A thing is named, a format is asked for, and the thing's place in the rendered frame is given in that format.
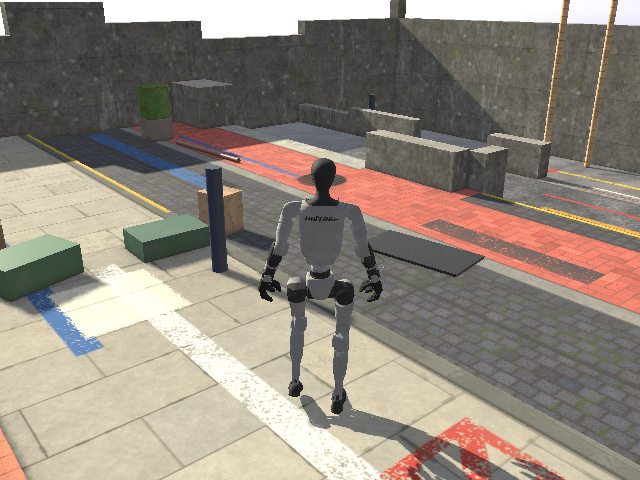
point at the right robot upper arm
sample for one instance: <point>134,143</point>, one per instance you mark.
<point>353,212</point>

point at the left robot forearm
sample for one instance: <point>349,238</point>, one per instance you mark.
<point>271,265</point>

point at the left robot hand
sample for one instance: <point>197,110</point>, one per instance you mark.
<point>263,286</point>

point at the right robot forearm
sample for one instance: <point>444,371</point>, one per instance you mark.
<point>371,266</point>

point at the left robot thigh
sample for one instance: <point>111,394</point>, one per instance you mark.
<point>297,292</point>

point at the right robot hand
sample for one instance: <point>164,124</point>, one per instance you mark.
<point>377,287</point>

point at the left robot upper arm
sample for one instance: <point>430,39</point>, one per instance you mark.
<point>289,211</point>

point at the robot left foot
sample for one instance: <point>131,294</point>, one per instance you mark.
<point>295,389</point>

